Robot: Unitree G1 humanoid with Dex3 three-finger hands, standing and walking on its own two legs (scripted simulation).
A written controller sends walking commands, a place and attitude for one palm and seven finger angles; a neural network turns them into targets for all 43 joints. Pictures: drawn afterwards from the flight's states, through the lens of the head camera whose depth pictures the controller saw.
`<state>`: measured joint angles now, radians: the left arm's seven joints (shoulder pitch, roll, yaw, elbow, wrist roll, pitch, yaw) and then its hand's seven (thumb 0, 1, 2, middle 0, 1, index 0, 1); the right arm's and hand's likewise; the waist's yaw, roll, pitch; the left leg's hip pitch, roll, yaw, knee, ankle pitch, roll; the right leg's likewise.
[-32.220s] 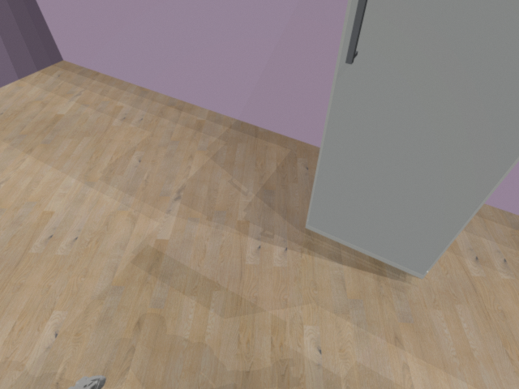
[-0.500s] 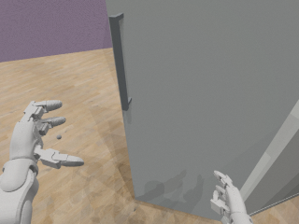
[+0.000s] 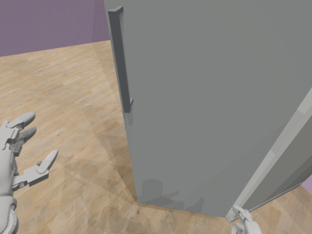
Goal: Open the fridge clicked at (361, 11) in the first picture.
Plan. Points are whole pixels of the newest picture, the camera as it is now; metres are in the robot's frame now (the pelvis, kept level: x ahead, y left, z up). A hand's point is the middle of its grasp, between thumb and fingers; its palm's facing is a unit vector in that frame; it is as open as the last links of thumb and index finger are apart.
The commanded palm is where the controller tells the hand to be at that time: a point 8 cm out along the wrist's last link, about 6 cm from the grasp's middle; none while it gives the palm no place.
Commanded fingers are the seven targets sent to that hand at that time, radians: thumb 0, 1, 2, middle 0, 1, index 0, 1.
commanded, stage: draw the hand back to the body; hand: left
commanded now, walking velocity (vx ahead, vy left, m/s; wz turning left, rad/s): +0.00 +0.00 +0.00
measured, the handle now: (124, 66) +0.45 +0.14 +0.24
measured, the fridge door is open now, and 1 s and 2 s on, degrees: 57 57 57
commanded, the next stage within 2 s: step back with the hand held close in 0.48 s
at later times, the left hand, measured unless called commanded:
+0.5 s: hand (30, 167) +0.18 +0.27 +0.16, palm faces +0.51 -0.79 -0.35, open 7.4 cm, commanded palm +0.13 +0.30 +0.17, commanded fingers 0.00 0.90 0.90 -0.20 -0.30 -0.20 -0.30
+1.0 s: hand (34, 168) +0.18 +0.27 +0.15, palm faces +0.34 -0.80 -0.50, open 7.4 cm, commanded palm +0.12 +0.31 +0.17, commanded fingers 0.00 0.90 0.90 -0.20 -0.30 -0.20 -0.30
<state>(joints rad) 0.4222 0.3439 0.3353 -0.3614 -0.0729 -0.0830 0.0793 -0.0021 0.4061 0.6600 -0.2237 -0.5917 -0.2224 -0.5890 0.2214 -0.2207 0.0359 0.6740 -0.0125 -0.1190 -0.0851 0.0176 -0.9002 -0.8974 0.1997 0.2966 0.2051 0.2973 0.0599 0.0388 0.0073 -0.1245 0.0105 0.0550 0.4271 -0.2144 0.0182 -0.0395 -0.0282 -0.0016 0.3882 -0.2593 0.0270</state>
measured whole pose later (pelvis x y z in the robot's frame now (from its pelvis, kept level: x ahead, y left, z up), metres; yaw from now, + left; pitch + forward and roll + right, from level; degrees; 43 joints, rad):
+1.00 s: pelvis -0.02 +0.01 -0.01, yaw -1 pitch +1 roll -1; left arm 0.54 0.45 0.41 -0.51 -0.06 -0.16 0.10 0.01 0.89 0.90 -0.21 -0.30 -0.21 -0.30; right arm 0.16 -0.23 0.00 0.53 0.01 -0.01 -0.09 0.02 -0.90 -0.90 0.20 0.30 0.20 0.30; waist 0.01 -0.01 0.03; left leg -0.31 0.01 0.07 0.50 -0.20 0.04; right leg -0.23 -0.03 0.02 0.47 -0.24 0.05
